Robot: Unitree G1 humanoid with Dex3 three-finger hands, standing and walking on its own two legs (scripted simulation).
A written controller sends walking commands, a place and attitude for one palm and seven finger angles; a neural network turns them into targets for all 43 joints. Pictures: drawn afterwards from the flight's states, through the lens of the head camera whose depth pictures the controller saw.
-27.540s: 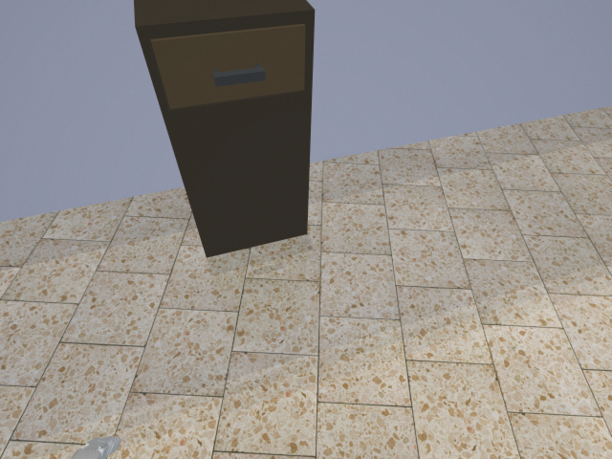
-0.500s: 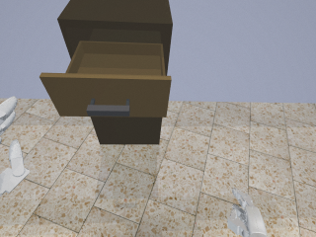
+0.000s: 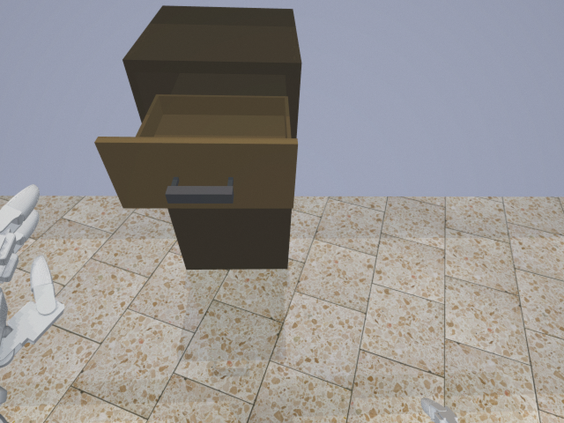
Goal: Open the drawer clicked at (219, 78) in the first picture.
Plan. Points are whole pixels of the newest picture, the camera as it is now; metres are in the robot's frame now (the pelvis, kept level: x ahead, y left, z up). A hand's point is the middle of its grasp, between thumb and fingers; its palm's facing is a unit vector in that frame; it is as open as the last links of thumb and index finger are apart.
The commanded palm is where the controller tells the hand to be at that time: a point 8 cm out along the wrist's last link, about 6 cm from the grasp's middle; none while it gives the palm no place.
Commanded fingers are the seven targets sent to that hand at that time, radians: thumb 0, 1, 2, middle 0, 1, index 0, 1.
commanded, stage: stop stepping back and stand still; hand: left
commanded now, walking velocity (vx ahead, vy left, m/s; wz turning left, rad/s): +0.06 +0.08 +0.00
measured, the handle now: (201, 187) +0.55 +0.19 +0.00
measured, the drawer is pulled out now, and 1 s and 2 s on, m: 0.30 0.30 0.30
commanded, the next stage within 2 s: let the arm hang, fingers relaxed in 0.02 s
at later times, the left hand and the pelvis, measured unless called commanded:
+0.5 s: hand out of the picture -0.01 +0.20 -0.17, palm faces +0.08 -0.98 -0.18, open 7.0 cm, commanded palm none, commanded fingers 0.00 0.90 0.90 -0.20 -0.30 -0.20 -0.30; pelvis +0.00 +0.02 +0.00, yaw +2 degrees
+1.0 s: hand out of the picture +0.00 +0.20 -0.17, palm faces +0.04 -0.98 -0.19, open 7.4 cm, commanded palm none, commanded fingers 0.00 0.90 0.90 -0.20 -0.30 -0.20 -0.30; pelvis +0.00 +0.03 +0.01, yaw +1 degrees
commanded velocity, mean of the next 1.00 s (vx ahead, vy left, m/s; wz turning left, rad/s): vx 0.00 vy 0.00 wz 0.00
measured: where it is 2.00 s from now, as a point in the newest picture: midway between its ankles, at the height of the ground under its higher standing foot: outside the picture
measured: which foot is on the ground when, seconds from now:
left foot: up 0.00-0.10, down 0.12-1.00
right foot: down 0.00-1.00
